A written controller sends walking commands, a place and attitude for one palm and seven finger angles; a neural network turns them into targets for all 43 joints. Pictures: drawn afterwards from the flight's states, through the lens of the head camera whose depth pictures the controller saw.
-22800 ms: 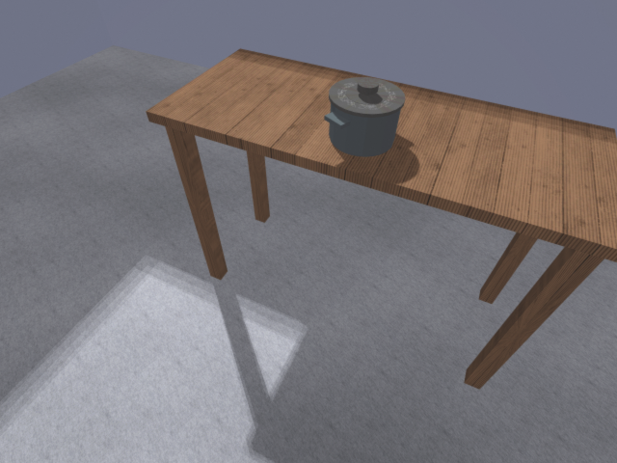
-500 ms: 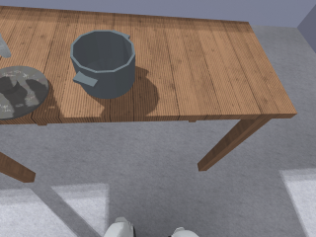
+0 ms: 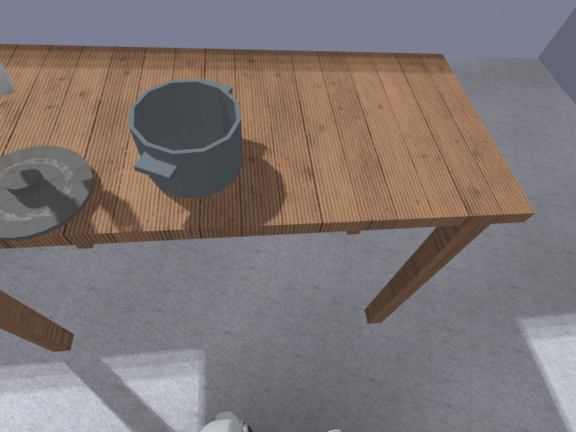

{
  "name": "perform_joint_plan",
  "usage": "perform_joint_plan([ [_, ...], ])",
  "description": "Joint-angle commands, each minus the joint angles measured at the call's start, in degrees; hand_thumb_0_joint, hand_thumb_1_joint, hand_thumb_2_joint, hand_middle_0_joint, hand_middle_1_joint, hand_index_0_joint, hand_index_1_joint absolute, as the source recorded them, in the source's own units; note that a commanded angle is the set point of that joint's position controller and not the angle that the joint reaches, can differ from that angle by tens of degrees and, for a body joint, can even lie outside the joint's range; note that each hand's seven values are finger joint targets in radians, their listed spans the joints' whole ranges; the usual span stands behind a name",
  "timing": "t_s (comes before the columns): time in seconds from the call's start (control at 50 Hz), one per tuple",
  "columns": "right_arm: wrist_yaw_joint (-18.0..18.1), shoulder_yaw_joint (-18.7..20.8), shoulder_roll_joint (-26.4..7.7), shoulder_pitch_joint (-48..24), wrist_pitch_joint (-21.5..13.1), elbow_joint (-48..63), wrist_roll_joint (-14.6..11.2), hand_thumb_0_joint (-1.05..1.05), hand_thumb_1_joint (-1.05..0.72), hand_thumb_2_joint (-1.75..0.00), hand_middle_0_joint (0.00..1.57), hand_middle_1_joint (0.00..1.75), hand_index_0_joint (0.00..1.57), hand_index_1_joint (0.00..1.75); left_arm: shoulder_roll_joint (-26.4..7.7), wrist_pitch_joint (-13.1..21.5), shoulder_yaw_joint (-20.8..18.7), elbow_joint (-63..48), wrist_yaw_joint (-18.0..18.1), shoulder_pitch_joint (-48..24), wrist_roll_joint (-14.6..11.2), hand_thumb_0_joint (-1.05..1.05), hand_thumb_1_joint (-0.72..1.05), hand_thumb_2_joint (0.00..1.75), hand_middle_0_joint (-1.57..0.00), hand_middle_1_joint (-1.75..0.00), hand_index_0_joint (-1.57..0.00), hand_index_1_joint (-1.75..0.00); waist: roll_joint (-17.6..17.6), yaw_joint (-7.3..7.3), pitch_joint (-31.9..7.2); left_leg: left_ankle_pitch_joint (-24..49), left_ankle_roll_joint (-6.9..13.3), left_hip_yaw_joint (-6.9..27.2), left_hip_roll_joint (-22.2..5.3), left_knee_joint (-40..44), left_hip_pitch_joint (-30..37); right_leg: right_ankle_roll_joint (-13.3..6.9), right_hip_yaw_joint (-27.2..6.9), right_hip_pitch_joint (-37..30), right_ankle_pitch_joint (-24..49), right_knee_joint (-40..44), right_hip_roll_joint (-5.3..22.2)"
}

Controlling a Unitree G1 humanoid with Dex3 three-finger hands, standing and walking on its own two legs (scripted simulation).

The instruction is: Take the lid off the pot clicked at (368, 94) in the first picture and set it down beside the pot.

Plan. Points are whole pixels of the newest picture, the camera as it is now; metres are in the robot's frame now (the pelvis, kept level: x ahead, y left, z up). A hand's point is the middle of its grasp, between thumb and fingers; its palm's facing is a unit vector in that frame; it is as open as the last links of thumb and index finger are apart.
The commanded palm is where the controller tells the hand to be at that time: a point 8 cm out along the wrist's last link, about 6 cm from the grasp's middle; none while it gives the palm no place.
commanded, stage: raise the empty hand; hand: left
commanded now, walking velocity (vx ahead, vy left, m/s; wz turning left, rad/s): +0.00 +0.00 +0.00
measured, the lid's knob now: (23, 179) +0.47 +0.35 +0.04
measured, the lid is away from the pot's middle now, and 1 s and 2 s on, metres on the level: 0.24 0.24 0.24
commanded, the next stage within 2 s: draw the hand back to the body in 0.50 s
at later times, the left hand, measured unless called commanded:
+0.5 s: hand out of the picture +0.47 +0.35 +0.21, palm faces -0.32 -0.16 -0.93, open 11.0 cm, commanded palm +0.50 +0.35 +0.27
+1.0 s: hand out of the picture +0.45 +0.34 +0.20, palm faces -0.27 -0.10 -0.96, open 11.0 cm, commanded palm +0.42 +0.33 +0.26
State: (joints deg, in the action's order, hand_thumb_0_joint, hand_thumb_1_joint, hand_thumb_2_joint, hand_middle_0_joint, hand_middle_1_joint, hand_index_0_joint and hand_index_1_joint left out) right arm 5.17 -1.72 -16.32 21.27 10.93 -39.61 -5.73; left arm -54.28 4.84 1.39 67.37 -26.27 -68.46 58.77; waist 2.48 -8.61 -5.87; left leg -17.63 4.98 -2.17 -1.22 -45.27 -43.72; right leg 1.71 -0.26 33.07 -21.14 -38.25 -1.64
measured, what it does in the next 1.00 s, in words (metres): stands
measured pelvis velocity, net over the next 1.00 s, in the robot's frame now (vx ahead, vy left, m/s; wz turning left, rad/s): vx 0.02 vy -0.02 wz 0.03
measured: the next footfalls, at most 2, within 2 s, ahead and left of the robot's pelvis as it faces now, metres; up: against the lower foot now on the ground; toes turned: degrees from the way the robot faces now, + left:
none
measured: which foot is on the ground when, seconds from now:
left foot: down 0.00-1.00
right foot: down 0.00-1.00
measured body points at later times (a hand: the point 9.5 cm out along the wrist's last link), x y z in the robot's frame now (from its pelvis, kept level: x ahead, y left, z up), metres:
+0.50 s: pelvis +0.00 -0.01 +0.01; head +0.08 +0.01 +0.45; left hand +0.48 +0.36 +0.26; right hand +0.03 -0.30 -0.10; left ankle +0.04 +0.06 -0.71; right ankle -0.03 -0.16 -0.71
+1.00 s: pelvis +0.02 -0.02 +0.01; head +0.08 -0.02 +0.46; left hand +0.46 +0.34 +0.25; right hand +0.07 -0.30 -0.11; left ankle +0.04 +0.06 -0.71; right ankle -0.03 -0.16 -0.71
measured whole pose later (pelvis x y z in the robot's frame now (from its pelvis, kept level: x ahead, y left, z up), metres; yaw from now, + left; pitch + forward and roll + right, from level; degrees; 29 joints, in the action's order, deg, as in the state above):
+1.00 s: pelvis +0.02 -0.02 +0.01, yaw +2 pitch +12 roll -3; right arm 2.2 -0.2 -16.5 17.0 14.8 -35.9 -6.2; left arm -53.8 1.4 -3.8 50.5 -28.4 -55.2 55.1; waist 3.0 -6.5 -4.2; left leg -15.8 3.2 -1.5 -0.7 -38.4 -34.8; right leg 0.9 0.3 24.7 -20.3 -32.8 -1.3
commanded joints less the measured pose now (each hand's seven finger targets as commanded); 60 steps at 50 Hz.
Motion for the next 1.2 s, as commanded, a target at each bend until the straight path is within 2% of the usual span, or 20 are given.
perform_joint_plan([
  [0.0,0.80,4.04,-11.85,6.18,-0.78,3.11,0.20,0.00,-0.90,-0.90,0.20,0.30,0.20,0.30,-18.01,-0.57,-4.30,-13.70,1.69,-27.95,-0.10,0.00,-0.01,0.65,-0.35,-0.86,-0.35,-0.86,10.24,1.16,-25.05,24.39,-1.87,6.09,-0.05,4.27,38.04,-3.49,3.83,7.69,10.09,5.27,-4.22],
  [0.12,0.74,3.74,-11.91,5.74,-1.07,2.54,-0.26,0.00,-0.90,-0.90,0.20,0.30,0.20,0.30,-13.11,-2.20,0.11,-8.40,0.69,-26.72,-1.03,0.00,-0.01,0.65,-0.35,-0.86,-0.35,-0.86,7.56,0.07,-17.75,16.31,-1.44,5.71,0.16,6.46,34.72,-3.60,4.23,8.43,7.23,7.25,-3.93],
  [0.16,0.81,3.57,-12.17,5.47,-1.31,2.35,-0.34,0.00,-0.90,-0.90,0.20,0.30,0.20,0.30,-14.45,-2.61,0.07,-9.52,0.63,-28.92,-0.93,0.00,-0.01,0.65,-0.35,-0.86,-0.35,-0.86,7.11,0.00,-17.83,13.61,-1.16,5.41,0.41,7.17,33.63,-3.64,3.96,6.89,7.28,7.65,-3.80],
  [0.2,0.95,3.66,-12.18,5.23,-1.58,2.18,-0.20,0.00,-0.90,-0.90,0.20,0.30,0.20,0.30,-16.25,-2.50,-0.68,-14.34,0.67,-33.25,-0.61,0.00,-0.01,0.65,-0.35,-0.86,-0.35,-0.86,10.12,0.35,-23.27,17.79,-1.17,5.54,0.01,6.95,37.50,-3.44,3.55,5.55,8.81,7.59,-3.58],
  [0.24,0.88,3.73,-11.86,5.12,-2.12,1.82,-0.21,0.00,-0.90,-0.90,0.20,0.30,0.20,0.30,-11.92,-2.97,2.58,-14.14,0.27,-34.73,-0.84,0.00,-0.01,0.65,-0.35,-0.86,-0.35,-0.86,13.04,-0.26,-21.86,18.72,-1.53,6.19,-0.11,7.12,39.69,-3.64,4.03,8.17,8.20,8.10,-3.66],
  [0.28,0.98,3.46,-11.58,4.78,-2.73,1.80,-0.27,0.00,-0.90,-0.90,0.20,0.30,0.20,0.30,-12.07,-2.65,1.96,-15.42,-0.31,-33.97,-1.56,0.00,-0.01,0.65,-0.35,-0.86,-0.35,-0.86,11.38,0.67,-23.28,21.71,-1.41,6.42,-0.39,7.26,41.46,-3.58,4.31,6.82,8.74,8.01,-3.76],
  [0.3,0.99,3.69,-11.92,4.88,-2.53,1.59,-0.02,0.00,-0.90,-0.90,0.20,0.30,0.20,0.30,-15.33,-3.08,-0.47,-14.13,-0.10,-34.27,-0.73,0.00,-0.01,0.65,-0.35,-0.86,-0.35,-0.86,11.77,0.39,-23.80,20.57,-1.37,6.01,-0.21,7.00,40.71,-3.42,3.68,6.10,8.93,8.44,-3.68],
  [0.44,0.49,3.26,-12.04,4.13,-2.23,1.43,-0.44,0.00,-0.90,-0.90,0.20,0.30,0.20,0.30,-10.01,-4.71,4.29,-7.83,-0.78,-31.85,-0.61,0.00,-0.01,0.65,-0.35,-0.86,-0.35,-0.86,7.80,0.01,-17.00,15.38,-1.41,4.90,0.37,8.60,35.01,-3.59,4.18,5.64,8.57,8.73,-3.42],
  [0.5,0.41,3.45,-12.20,4.20,-2.09,1.51,-0.11,0.00,-0.90,-0.90,0.20,0.30,0.20,0.30,-14.23,-4.38,1.13,-11.42,-0.47,-34.30,-0.02,0.00,-0.01,0.65,-0.35,-0.86,-0.35,-0.86,8.18,0.65,-21.68,20.44,-1.15,4.70,0.29,7.81,37.07,-3.42,3.59,3.07,11.28,8.35,-3.40],
  [0.58,0.62,3.28,-11.62,4.24,-2.32,1.97,-0.48,0.00,-0.90,-0.90,0.20,0.30,0.20,0.30,-12.84,-3.82,1.98,-11.54,-0.76,-33.65,-0.59,0.00,-0.01,0.65,-0.35,-0.86,-0.35,-0.86,6.56,0.74,-22.24,22.64,-0.72,4.08,0.70,7.67,36.90,-3.35,3.83,1.48,13.20,8.15,-3.38],
  [0.6,0.45,3.78,-11.98,4.49,-1.93,1.85,-0.18,0.00,-0.90,-0.90,0.20,0.30,0.20,0.30,-15.99,-4.02,-0.54,-11.76,-0.31,-34.08,0.14,0.00,-0.01,0.65,-0.35,-0.86,-0.35,-0.86,7.99,0.70,-23.67,23.00,-0.92,4.18,0.58,7.28,37.56,-3.17,3.32,1.43,13.34,8.25,-3.31],
  [0.66,0.07,3.76,-11.49,4.16,-1.32,3.03,-0.27,0.00,-0.90,-0.90,0.20,0.30,0.20,0.30,-16.13,-3.64,-1.80,-9.58,-0.16,-27.75,0.29,0.00,-0.01,0.65,-0.35,-0.86,-0.35,-0.86,6.62,1.29,-21.42,23.72,-0.95,3.67,1.38,6.89,35.17,-3.35,3.68,0.29,14.40,7.79,-3.49],
  [0.8,-1.44,4.47,-10.42,0.67,1.12,6.85,-0.18,0.00,-0.90,-0.90,0.20,0.30,0.20,0.30,-20.05,-3.06,-8.10,-21.00,0.16,-20.77,-1.22,0.00,-0.01,0.65,-0.35,-0.86,-0.35,-0.86,8.49,3.12,-26.22,35.54,-0.42,3.40,1.18,5.76,38.79,-3.13,3.15,-4.35,20.77,7.30,-3.06],
  [0.86,-1.89,4.67,-10.01,-0.72,1.94,7.74,-0.51,0.00,-0.90,-0.90,0.20,0.30,0.20,0.30,-17.77,-3.56,-7.67,-21.64,-0.18,-15.65,-2.56,0.00,-0.01,0.65,-0.35,-0.86,-0.35,-0.86,6.92,2.69,-21.99,32.56,-0.08,2.96,1.45,6.42,37.20,-3.12,3.45,-3.82,19.56,8.25,-3.01],
  [0.94,-2.62,4.51,-9.78,-3.57,2.42,9.90,-0.54,0.00,-0.90,-0.90,0.20,0.30,0.20,0.30,-20.22,-3.43,-11.57,-30.10,0.03,-8.59,-4.35,0.00,-0.01,0.65,-0.35,-0.86,-0.35,-0.86,7.13,4.12,-23.97,35.71,0.17,3.63,1.37,6.77,38.89,-3.19,3.36,-6.39,20.93,8.12,-2.69],
  [0.98,-2.86,4.60,-9.43,-5.52,2.49,10.81,-0.57,0.00,-0.90,-0.90,0.20,0.30,0.20,0.30,-16.78,-3.62,-9.70,-34.17,-0.36,-6.60,-5.87,0.00,-0.01,0.65,-0.35,-0.86,-0.35,-0.86,8.09,3.92,-23.57,37.04,0.39,3.36,1.41,6.90,40.26,-3.44,3.41,-6.48,21.31,8.60,-2.52],
  [1.06,-2.90,4.34,-9.21,-7.44,2.98,11.15,-0.78,0.00,-0.90,-0.90,0.20,0.30,0.20,0.30,-16.90,-4.87,-10.88,-34.52,-0.41,-3.62,-7.11,0.00,-0.01,0.65,-0.35,-0.86,-0.35,-0.86,4.78,4.06,-19.20,28.10,0.30,3.48,1.97,8.89,37.01,-3.29,3.75,-7.29,17.68,9.68,-2.38],
  [1.08,-2.44,4.35,-6.44,0.09,-1.97,16.28,-0.71,0.00,-0.90,-0.90,0.20,0.30,0.20,0.30,-3.54,-0.49,-20.70,-43.36,9.31,-12.88,-41.27,0.00,-0.01,0.65,-0.35,-0.86,-0.35,-0.86,9.42,3.35,-18.01,25.61,-1.23,3.94,-1.23,12.25,48.21,-5.51,4.03,-3.45,15.30,12.44,-1.77],
  [1.12,-1.17,2.34,-7.46,-4.18,-3.78,14.04,0.11,0.00,-0.90,-0.90,0.20,0.30,0.20,0.30,1.73,-0.58,-16.44,-36.68,17.80,-0.67,-45.31,0.00,-0.01,0.65,-0.35,-0.86,-0.35,-0.86,6.07,3.95,-13.19,12.29,-2.33,8.65,-3.64,16.58,49.04,-5.10,3.54,-3.00,7.66,13.86,-1.51],
  [1.18,0.53,1.95,-9.23,-5.46,-5.78,12.39,1.01,0.00,-0.90,-0.90,0.20,0.30,0.20,0.30,-1.77,0.26,-23.79,-36.45,24.35,1.77,-54.92,0.00,-0.01,0.65,-0.35,-0.86,-0.35,-0.86,-2.88,5.12,-12.34,7.52,-1.96,5.02,-1.97,18.06,42.77,-4.72,2.03,-10.80,10.41,15.64,-1.28],
])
